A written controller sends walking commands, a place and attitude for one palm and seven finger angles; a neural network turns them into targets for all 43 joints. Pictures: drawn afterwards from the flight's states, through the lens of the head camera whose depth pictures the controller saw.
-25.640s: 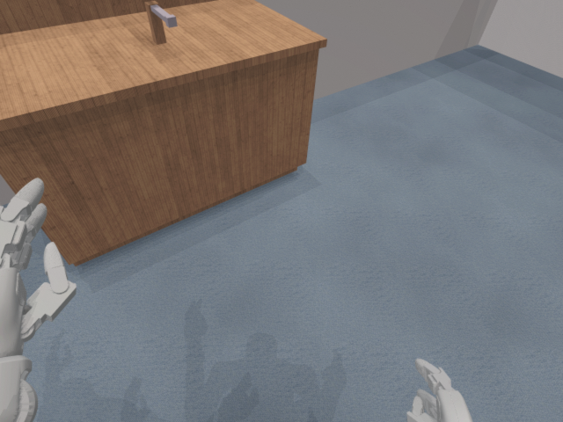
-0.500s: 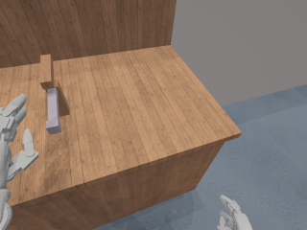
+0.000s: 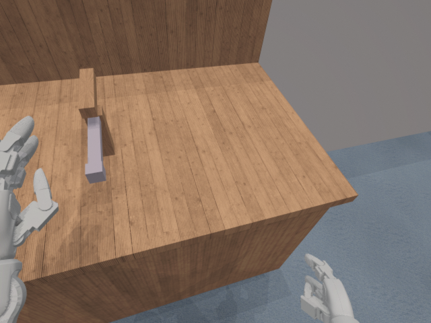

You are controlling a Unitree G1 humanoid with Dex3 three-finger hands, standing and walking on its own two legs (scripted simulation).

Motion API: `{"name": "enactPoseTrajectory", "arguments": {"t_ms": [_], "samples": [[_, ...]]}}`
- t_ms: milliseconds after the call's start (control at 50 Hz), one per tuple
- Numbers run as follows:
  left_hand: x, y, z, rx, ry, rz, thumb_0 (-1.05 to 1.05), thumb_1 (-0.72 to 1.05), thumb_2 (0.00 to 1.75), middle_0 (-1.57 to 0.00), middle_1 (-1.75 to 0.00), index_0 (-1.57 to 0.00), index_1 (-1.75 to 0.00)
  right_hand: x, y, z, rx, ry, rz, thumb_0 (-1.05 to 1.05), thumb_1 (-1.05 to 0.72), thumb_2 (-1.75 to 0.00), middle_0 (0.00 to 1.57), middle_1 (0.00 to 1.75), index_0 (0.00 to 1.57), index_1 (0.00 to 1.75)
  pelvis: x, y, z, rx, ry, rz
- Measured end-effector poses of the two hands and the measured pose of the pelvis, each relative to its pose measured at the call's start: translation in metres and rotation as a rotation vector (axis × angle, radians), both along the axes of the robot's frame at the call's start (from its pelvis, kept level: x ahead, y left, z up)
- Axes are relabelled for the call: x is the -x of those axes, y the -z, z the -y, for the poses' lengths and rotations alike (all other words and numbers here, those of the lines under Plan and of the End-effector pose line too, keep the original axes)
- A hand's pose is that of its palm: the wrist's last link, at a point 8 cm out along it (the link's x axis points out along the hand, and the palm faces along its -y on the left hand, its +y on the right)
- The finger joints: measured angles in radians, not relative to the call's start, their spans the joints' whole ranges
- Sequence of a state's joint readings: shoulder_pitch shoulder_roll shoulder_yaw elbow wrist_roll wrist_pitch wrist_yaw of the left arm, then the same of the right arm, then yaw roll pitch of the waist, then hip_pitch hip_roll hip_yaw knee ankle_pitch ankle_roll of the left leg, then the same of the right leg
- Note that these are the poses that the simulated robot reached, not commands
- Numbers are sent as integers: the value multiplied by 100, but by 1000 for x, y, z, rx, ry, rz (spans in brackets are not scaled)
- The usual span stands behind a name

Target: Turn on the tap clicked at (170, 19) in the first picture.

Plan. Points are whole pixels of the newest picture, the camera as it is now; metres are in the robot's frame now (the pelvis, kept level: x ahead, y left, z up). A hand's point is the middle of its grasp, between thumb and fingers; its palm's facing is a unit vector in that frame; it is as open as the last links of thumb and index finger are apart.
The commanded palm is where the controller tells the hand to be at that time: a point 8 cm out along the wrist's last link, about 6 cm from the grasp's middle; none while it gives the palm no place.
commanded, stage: look again from close up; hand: left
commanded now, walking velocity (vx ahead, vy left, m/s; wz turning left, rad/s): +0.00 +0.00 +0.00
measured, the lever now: (95, 172) +0.33 +0.26 +0.08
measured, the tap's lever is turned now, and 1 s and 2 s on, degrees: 0 0 0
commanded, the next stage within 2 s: shuffle to correct the standing spot in 0.26 s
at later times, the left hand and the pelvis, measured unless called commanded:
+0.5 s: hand (65, 216) +0.20 +0.23 +0.17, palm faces +0.38 -0.86 -0.35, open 7.5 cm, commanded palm +0.15 +0.26 +0.18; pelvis -0.02 -0.02 +0.00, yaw +0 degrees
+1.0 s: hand (131, 210) +0.22 +0.15 +0.17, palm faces +0.32 -0.86 -0.39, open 7.5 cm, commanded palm +0.16 +0.19 +0.18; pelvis +0.00 -0.09 +0.00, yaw -1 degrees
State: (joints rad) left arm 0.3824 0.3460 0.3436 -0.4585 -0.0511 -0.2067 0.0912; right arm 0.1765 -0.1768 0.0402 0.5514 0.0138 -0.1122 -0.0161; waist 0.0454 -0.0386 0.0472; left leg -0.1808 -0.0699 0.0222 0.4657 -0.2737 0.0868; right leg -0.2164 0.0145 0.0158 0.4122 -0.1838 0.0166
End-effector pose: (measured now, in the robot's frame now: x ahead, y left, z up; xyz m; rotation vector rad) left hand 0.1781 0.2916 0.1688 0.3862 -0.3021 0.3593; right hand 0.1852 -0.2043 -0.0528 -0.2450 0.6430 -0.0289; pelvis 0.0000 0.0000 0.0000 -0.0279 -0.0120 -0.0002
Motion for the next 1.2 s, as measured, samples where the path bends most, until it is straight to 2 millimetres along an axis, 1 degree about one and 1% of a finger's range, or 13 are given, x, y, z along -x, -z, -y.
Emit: {"name": "enactPoseTrajectory", "arguments": {"t_ms": [140, 260, 340, 400, 520, 600, 740, 900, 1020, 1120, 1200], "samples": [[8, -13, 5, -42, 17, 32, 2, 89, 89, -21, -30, -20, -30, 18, 5, 3, -15, 18, -20, 1, -90, -90, 21, 30, 20, 30, 8, -1, 2, -2, 1, 7], [13, -5, 5, -36, -3, -17, 2, 89, 89, -21, -30, -20, -30, 36, 9, 15, -14, 52, -42, 2, -90, -90, 21, 30, 20, 30, 13, -2, 5, -5, 5, 8], [15, 0, 13, -24, 1, -33, 2, 89, 89, -21, -30, -20, -30, 45, 12, 26, 0, 65, -57, 2, -90, -90, 21, 30, 20, 30, 16, -2, 9, -8, 3, 11], [16, -3, 19, -31, 12, -25, 2, 89, 89, -21, -30, -20, -30, 48, 12, 33, 8, 72, -61, 2, -90, -90, 21, 30, 20, 30, 17, -2, 12, -8, 2, 13], [15, -11, 26, -51, 18, 4, 2, 89, 89, -21, -30, -21, -30, 48, 10, 43, 5, 86, -54, 2, -90, -90, 21, 30, 20, 30, 17, -3, 22, -15, 8, 11], [11, -10, 32, -42, 9, -1, 2, 89, 89, -21, -30, -21, -30, 43, 9, 50, -8, 88, -45, 2, -90, -90, 21, 30, 20, 30, 16, -3, 31, -20, 13, 6], [2, -3, 57, -15, 27, -35, 2, 89, 89, -21, -30, -20, -30, 34, 9, 65, -26, 79, -37, 2, -90, -90, 21, 30, 20, 30, 13, -2, 50, -23, 18, -4], [-5, -11, 86, -51, 55, -40, 2, 89, 89, -21, -30, -21, -30, 26, 12, 94, -22, 92, -34, 2, -90, -90, 21, 30, 20, 30, 8, 1, 74, -22, 23, -17], [-8, -11, 102, -63, 58, -62, 2, 89, 89, -21, -30, -21, -30, 27, 16, 121, -10, 125, -42, 1, -90, -90, 21, 30, 20, 30, 4, 3, 90, -21, 23, -27], [-8, -6, 112, -45, 51, -84, 2, 89, 89, -21, -30, -21, -30, 32, 19, 139, 4, 153, -63, 2, -90, -90, 21, 30, 20, 30, 1, 4, 99, -20, 15, -31], [-7, -5, 113, -39, 26, -96, 2, 88, 89, -21, -30, -21, -30, 34, 20, 144, 7, 160, -85, 2, -90, -90, 20, 30, 20, 30, -2, 2, 101, -17, 6, -30]]}}
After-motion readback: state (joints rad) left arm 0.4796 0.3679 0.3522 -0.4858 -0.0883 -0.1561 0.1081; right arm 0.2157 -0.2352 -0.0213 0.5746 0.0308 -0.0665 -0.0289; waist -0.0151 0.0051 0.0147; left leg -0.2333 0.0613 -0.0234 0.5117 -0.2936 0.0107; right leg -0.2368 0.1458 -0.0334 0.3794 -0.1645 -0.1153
